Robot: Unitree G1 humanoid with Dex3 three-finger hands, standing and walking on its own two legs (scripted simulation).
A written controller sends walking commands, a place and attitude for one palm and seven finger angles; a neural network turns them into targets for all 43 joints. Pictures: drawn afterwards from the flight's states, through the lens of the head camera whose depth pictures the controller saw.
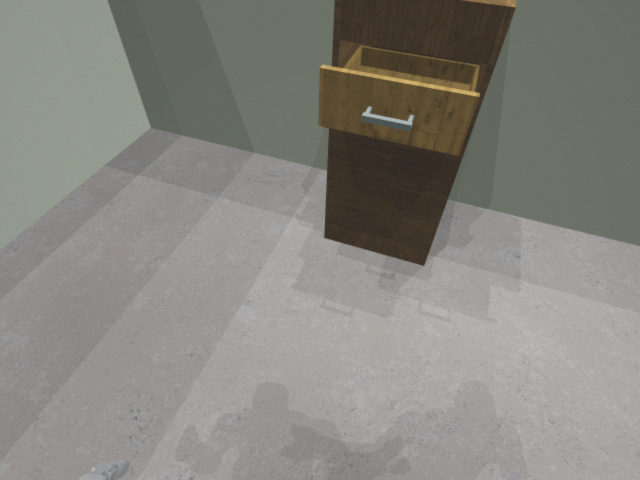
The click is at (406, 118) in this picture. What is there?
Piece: drawer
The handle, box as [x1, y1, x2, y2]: [361, 106, 413, 130]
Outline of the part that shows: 361,117 362,121 410,130 413,115 410,115 408,120 404,121 370,114 369,113 371,107 368,106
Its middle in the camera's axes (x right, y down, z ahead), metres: +0.17 -0.30 +0.97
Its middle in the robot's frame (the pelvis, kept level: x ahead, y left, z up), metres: +0.93 -0.12 -0.03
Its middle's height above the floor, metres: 0.74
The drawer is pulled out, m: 0.18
